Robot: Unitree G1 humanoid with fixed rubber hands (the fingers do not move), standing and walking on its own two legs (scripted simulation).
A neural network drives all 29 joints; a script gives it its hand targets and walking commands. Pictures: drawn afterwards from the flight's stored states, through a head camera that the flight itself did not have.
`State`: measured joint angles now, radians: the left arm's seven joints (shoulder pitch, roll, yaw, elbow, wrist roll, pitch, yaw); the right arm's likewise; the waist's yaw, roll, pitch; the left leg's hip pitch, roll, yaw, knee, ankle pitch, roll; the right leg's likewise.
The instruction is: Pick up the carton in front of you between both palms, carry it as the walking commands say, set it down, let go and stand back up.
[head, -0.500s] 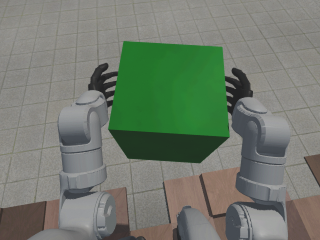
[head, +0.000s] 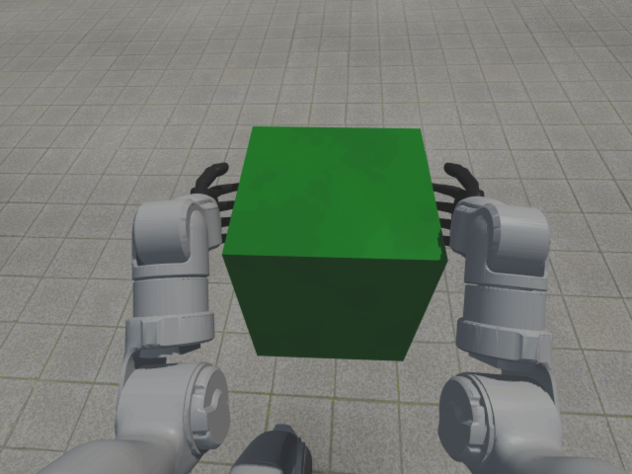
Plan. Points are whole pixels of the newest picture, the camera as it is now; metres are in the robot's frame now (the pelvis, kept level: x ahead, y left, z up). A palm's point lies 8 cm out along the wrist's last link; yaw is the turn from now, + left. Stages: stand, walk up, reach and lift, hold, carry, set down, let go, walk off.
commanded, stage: carry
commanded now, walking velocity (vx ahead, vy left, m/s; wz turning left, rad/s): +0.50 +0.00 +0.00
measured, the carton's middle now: (332, 250) +0.38 +0.03 +0.05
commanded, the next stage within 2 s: none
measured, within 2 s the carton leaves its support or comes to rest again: neither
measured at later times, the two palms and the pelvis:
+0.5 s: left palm (297, 105) +0.67 +0.12 +0.08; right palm (472, 108) +0.66 -0.18 +0.08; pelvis +0.33 -0.01 -0.02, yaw +0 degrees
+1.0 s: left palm (308, 24) +0.95 +0.14 +0.10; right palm (448, 25) +0.95 -0.16 +0.09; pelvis +0.65 -0.03 -0.02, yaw +2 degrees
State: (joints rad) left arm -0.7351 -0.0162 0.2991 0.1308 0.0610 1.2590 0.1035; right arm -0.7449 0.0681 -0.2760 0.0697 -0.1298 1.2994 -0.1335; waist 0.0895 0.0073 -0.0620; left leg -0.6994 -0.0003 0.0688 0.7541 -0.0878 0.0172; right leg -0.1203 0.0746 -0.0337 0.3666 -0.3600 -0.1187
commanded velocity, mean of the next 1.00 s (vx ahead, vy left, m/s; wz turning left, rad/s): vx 0.50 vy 0.00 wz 0.00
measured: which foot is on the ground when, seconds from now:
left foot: up 0.00-0.10, down 0.12-0.60, up 0.62-1.00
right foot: down 0.00-0.14, up 0.16-0.56, down 0.58-1.00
